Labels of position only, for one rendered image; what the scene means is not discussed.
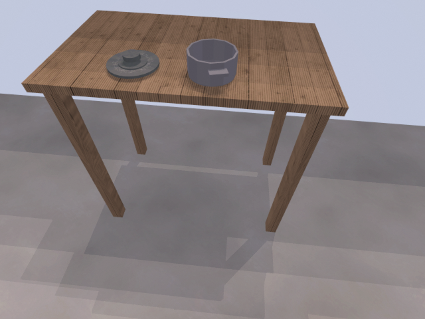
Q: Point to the table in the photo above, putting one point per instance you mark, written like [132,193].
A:
[282,67]

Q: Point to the lid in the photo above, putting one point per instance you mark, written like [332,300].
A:
[148,63]

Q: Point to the pot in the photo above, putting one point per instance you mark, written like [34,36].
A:
[212,62]

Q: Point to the knob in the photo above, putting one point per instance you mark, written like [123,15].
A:
[131,55]

